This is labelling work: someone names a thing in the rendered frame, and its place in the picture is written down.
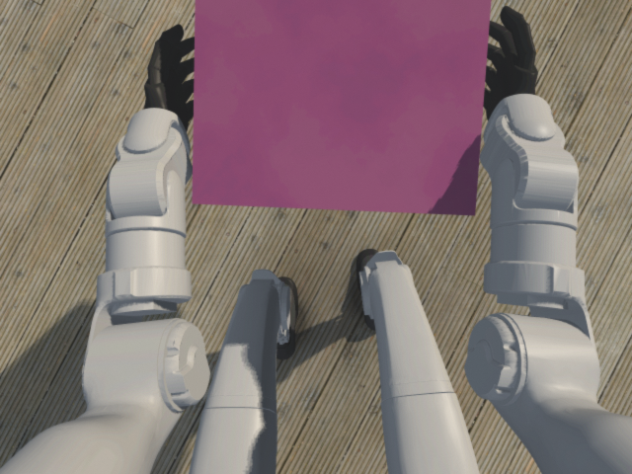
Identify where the right robot upper arm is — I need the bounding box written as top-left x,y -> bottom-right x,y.
464,313 -> 632,474

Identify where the robot right forearm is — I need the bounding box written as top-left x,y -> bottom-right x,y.
480,94 -> 600,389

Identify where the carton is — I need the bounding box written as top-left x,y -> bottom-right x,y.
192,0 -> 491,215

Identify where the left robot upper arm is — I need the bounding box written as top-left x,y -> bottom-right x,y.
0,318 -> 210,474

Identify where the robot right hand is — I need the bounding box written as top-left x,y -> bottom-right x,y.
483,6 -> 538,120

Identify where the robot left foot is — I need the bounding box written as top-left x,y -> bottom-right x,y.
276,276 -> 298,359

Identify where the robot left forearm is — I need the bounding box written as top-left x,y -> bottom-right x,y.
82,108 -> 193,403

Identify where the robot left hand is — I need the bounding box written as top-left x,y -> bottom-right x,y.
144,24 -> 195,131

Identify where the robot right thigh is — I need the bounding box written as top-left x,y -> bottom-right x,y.
359,260 -> 480,474

